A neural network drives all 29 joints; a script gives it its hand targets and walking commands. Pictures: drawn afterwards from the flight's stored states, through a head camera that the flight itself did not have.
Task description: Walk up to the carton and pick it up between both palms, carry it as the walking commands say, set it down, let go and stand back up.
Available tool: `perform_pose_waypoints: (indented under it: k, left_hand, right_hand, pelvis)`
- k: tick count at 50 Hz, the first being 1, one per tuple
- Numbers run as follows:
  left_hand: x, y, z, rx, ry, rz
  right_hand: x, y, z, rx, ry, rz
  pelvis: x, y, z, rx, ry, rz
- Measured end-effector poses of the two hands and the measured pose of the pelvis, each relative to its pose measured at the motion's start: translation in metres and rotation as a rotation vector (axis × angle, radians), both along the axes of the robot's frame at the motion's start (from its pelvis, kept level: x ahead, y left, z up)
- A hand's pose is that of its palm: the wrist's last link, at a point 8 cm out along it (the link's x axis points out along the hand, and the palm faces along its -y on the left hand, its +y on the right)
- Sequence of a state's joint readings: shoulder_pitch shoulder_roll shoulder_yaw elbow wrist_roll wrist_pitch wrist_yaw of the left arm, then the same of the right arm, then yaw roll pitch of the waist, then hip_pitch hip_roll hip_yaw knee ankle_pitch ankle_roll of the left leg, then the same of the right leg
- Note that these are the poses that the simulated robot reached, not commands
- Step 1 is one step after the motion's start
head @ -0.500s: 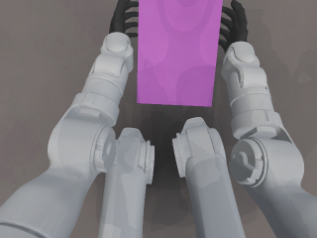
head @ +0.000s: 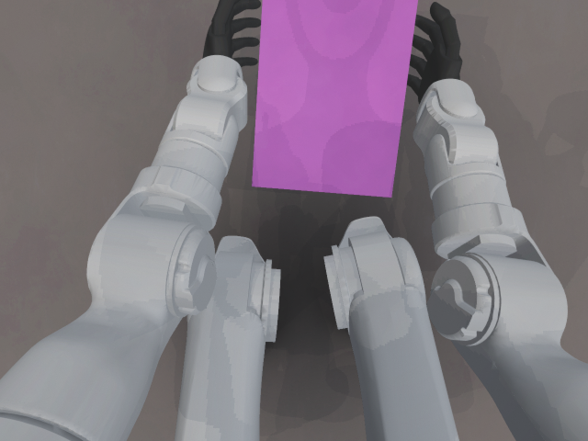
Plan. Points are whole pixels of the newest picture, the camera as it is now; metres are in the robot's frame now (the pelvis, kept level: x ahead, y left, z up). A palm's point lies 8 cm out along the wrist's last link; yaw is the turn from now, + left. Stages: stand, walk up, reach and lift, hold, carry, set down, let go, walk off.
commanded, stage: set down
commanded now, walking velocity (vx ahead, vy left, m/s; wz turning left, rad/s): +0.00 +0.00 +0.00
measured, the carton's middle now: (322, 93) +0.49 -0.07 -0.24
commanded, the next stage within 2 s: let go in 1.96 s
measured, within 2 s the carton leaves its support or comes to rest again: neither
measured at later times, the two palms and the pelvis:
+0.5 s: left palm (204, 73) +0.51 +0.08 -0.18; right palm (468, 91) +0.46 -0.23 -0.17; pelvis -0.01 -0.01 +0.01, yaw +0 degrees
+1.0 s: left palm (192, 47) +0.52 +0.07 -0.11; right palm (505, 79) +0.46 -0.24 -0.12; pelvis -0.02 -0.01 +0.05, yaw -1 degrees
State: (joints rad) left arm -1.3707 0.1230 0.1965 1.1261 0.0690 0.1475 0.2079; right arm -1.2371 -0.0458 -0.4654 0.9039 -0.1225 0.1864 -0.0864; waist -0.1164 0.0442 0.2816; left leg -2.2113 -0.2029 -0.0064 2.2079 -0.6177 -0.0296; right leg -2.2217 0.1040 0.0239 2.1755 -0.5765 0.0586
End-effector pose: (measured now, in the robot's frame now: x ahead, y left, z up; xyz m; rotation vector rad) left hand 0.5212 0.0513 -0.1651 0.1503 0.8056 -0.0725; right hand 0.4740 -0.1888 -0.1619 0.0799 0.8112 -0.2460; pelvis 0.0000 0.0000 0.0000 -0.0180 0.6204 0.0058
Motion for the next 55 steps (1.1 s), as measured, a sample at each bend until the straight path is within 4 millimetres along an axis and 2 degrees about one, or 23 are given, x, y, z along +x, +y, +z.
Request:
perform_pose_waypoints:
  k: [16,20,27,34,37,41,47,51,55]
  left_hand:
    - [0.0,0.002,-0.004,-0.021,-0.025,-0.025]
    - [-0.004,0.007,-0.005,-0.026,-0.04,-0.026]
    - [-0.006,0.03,-0.011,-0.011,-0.041,-0.001]
    - [0.005,0.03,-0.006,-0.02,-0.065,-0.008]
    - [0.01,0.026,0.001,-0.038,-0.101,0.0]
    - [0.012,0.023,0.013,-0.03,-0.16,0.004]
    - [0.005,0.022,0.034,-0.005,-0.128,0.02]
    - [0.001,0.02,0.057,-0.011,-0.131,0.04]
    - [0.004,0.021,0.086,-0.003,-0.139,0.048]
  right_hand:
    - [0.003,-0.001,-0.004,-0.016,-0.016,0.05]
    - [-0.003,-0.016,-0.007,-0.048,-0.012,0.029]
    - [-0.011,-0.047,-0.007,-0.08,-0.005,-0.018]
    - [-0.001,-0.052,0.0,-0.067,-0.038,-0.023]
    - [0.004,-0.049,0.007,-0.067,-0.077,-0.019]
    - [0.005,-0.045,0.014,-0.056,-0.128,-0.021]
    - [-0.005,-0.047,0.03,-0.04,-0.119,-0.045]
    - [-0.013,-0.053,0.051,-0.038,-0.12,-0.062]
    - [-0.011,-0.055,0.081,-0.051,-0.128,-0.047]
  pelvis:
    - [-0.002,-0.004,0.001,0.003,0.004,0.0]
    - [-0.004,-0.005,0.006,0.006,0.014,-0.003]
    - [-0.007,-0.007,0.012,0.008,0.048,-0.017]
    - [-0.006,-0.007,0.009,0.004,0.062,-0.025]
    - [-0.007,-0.007,0.009,0.003,0.031,-0.029]
    - [-0.015,-0.005,0.021,-0.002,-0.087,-0.031]
    - [-0.017,-0.005,0.041,0.012,-0.11,-0.032]
    - [-0.02,-0.006,0.056,0.025,-0.125,-0.04]
    - [-0.026,-0.007,0.075,0.031,-0.138,-0.047]
